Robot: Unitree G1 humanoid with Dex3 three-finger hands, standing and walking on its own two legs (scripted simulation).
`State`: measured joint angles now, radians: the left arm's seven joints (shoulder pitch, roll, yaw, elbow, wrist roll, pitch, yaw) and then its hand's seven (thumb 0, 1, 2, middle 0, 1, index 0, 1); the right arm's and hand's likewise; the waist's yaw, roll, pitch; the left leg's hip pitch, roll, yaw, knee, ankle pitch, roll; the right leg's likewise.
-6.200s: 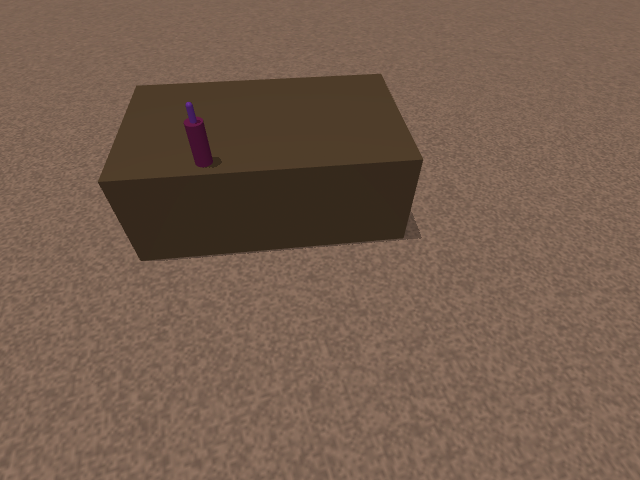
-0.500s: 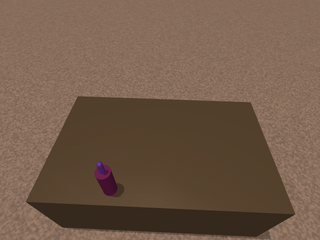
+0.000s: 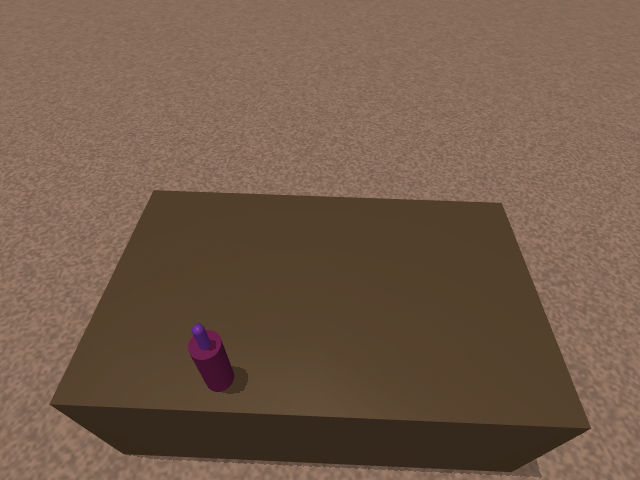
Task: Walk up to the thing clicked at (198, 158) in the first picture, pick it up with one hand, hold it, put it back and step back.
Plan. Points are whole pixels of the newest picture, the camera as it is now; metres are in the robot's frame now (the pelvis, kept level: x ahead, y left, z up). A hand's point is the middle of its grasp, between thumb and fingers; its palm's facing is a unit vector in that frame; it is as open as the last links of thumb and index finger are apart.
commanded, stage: stand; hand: left
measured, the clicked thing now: (209, 355) +0.40 +0.22 -0.25
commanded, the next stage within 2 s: go down in 0.84 s
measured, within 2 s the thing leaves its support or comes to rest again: neither
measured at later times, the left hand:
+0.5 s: hand out of the picture +0.07 +0.26 -0.16, palm faces -0.02 -0.94 -0.34, open 7.4 cm
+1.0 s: hand out of the picture +0.07 +0.26 -0.16, palm faces +0.01 -0.94 -0.34, open 7.5 cm
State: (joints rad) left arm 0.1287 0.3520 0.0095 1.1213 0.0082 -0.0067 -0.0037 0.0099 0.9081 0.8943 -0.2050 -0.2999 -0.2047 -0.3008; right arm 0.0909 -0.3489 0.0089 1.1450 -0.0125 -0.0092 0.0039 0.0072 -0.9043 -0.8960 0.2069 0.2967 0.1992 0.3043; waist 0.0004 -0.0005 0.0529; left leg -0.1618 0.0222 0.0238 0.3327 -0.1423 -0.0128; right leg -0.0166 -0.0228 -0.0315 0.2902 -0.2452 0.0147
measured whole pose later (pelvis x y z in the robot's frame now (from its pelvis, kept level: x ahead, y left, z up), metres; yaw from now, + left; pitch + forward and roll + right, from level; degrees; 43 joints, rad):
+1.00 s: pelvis +0.00 +0.01 +0.00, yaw +0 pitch -1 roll +0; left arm 0.15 0.34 0.01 1.05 -0.03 0.00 0.01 0.01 0.89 0.87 -0.19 -0.28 -0.19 -0.28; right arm 0.10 -0.35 0.00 1.07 0.03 -0.02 -0.01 0.01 -0.88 -0.87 0.19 0.27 0.18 0.28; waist 0.00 0.00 0.05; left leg -0.20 0.01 0.03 0.37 -0.16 0.00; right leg -0.05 -0.03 -0.03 0.33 -0.26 0.02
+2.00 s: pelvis +0.01 +0.00 -0.02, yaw +0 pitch +6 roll -1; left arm 0.19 0.44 0.29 0.55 -0.04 0.23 -0.16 0.00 -0.45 0.01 -0.07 -0.01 -0.07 -0.01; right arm 0.34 -0.25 -0.04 0.43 0.03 -0.11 -0.04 -0.01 0.54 -0.04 0.06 0.05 0.05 0.06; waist -0.02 -0.01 -0.05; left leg -0.45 0.04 0.02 0.65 -0.30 -0.01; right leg -0.30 -0.02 -0.02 0.60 -0.40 0.02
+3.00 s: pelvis -0.01 +0.00 -0.04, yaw -1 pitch +11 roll -1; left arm -0.23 0.70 0.55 0.96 -0.11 -0.06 -0.46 -0.01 -0.53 0.06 -0.06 -0.04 -0.05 -0.05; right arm 0.31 -0.27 -0.01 0.48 0.01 -0.18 -0.09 -0.01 0.53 -0.05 0.06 0.05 0.05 0.06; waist -0.03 -0.02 -0.09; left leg -0.63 0.05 0.01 0.76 -0.32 -0.01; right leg -0.48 -0.01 -0.03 0.73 -0.43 0.01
